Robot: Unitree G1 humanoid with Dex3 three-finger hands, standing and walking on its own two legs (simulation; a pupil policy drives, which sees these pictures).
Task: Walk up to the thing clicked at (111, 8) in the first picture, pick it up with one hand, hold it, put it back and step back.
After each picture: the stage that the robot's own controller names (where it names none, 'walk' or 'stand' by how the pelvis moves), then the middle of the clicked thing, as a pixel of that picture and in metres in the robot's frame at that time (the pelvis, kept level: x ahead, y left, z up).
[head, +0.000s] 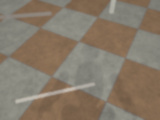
stand; (112, 4) +2.09 -0.40 -0.66
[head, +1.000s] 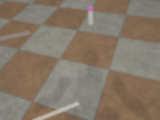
walk; (90, 15) +1.97 +0.04 -0.63
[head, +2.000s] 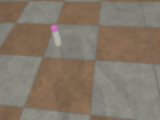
walk; (56, 35) +1.34 +0.39 -0.65
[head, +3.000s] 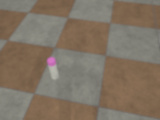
walk; (53, 68) +0.85 +0.33 -0.64
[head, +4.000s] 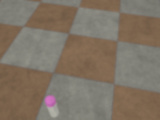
walk; (52, 107) +0.48 +0.25 -0.62
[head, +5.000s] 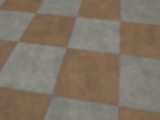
stand; out of the picture +0.26 +0.24 -0.63
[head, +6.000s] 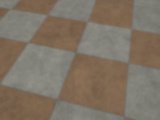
stand; out of the picture +0.24 +0.21 -0.65
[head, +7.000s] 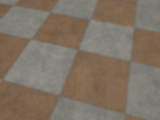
stand; out of the picture +0.26 +0.20 -0.65
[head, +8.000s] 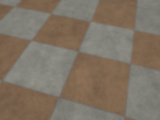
stand; out of the picture +0.26 +0.20 -0.65
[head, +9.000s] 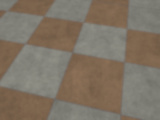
stand; out of the picture +0.26 +0.23 -0.66
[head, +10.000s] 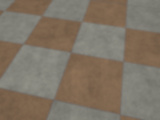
stand; out of the picture +0.24 +0.23 -0.66
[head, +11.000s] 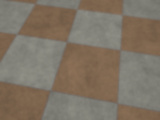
go down; out of the picture +0.24 +0.24 -0.65
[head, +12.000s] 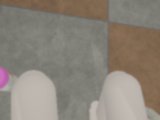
go down; (3, 80) +0.30 +0.28 -0.21
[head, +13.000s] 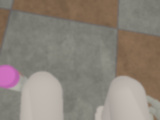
close in; (14, 80) +0.30 +0.28 -0.22
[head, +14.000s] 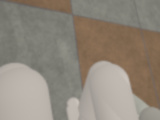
close in; out of the picture +0.30 +0.27 -0.14
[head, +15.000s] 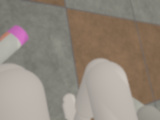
close; out of the picture +0.41 +0.19 -0.24
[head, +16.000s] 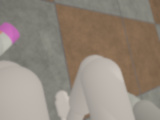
lift; out of the picture +0.40 +0.19 -0.23
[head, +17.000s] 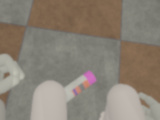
lift; (73, 89) +0.33 +0.06 -0.39
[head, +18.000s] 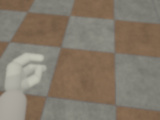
hold; out of the picture +0.25 +0.02 -0.69
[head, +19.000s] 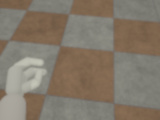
close; out of the picture +0.25 +0.03 -0.70
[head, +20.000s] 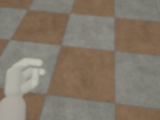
stand; out of the picture +0.24 +0.03 -0.70
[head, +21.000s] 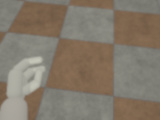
stand; out of the picture +0.26 +0.02 -0.69
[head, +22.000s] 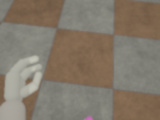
stand; out of the picture +0.26 +0.03 -0.65
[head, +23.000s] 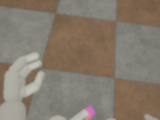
stand; out of the picture +0.27 +0.03 -0.60
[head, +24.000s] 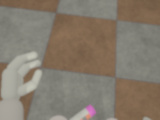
stand; out of the picture +0.27 +0.03 -0.60
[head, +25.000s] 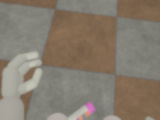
stand; (77, 117) +0.28 +0.03 -0.59
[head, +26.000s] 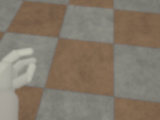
stand; out of the picture +0.26 +0.03 -0.68
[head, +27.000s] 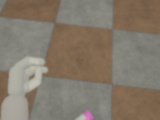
crouch; out of the picture +0.26 +0.04 -0.65
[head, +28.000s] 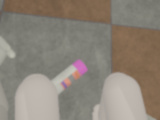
lower; (62, 81) +0.34 +0.07 -0.30
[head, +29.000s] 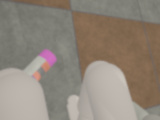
lower; (29, 76) +0.34 +0.09 -0.25
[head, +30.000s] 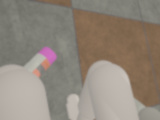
lower; (28, 74) +0.34 +0.10 -0.24
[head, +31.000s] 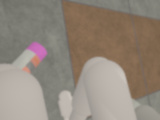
lower; (17, 72) +0.34 +0.10 -0.24
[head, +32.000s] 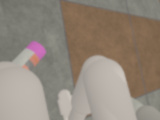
lower; (16, 71) +0.34 +0.10 -0.24
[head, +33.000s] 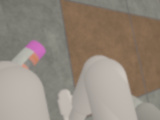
loosen; (16, 71) +0.34 +0.10 -0.24
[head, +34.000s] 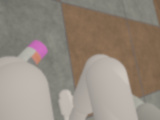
withdraw; (18, 69) +0.35 +0.10 -0.23
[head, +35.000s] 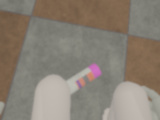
walk; (77, 81) +0.35 +0.06 -0.36
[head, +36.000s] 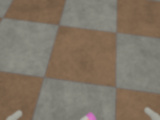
stand; out of the picture +0.27 +0.02 -0.64
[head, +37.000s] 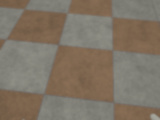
stand; out of the picture +0.27 +0.03 -0.67
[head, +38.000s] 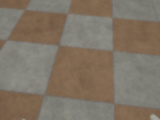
stand; out of the picture +0.26 +0.03 -0.67
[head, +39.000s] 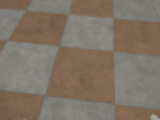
stand; out of the picture +0.26 +0.03 -0.67
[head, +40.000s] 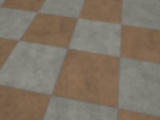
stand; out of the picture +0.27 +0.02 -0.73
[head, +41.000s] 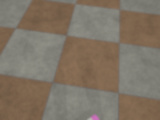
walk; out of the picture +0.31 -0.02 -0.71
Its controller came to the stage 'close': yes
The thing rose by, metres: 0.00
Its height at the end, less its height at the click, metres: -0.09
